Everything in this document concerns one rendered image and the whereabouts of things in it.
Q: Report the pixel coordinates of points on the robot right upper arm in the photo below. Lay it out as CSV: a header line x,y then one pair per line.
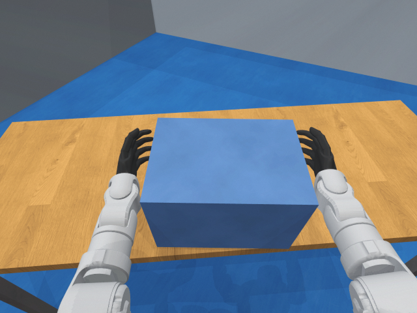
x,y
394,292

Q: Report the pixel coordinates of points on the left robot forearm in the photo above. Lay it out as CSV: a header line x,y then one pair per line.
x,y
108,255

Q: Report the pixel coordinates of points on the robot left hand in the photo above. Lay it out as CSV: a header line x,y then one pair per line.
x,y
129,161

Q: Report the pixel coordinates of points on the carton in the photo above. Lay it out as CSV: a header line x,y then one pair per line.
x,y
227,183

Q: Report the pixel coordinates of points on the robot left upper arm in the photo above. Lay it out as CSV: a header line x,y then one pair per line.
x,y
99,297

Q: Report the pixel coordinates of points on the right robot forearm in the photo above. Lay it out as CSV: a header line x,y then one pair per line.
x,y
363,250

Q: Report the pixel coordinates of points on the table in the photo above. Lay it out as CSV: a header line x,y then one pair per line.
x,y
54,174

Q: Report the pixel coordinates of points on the robot right hand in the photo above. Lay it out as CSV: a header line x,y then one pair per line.
x,y
321,155

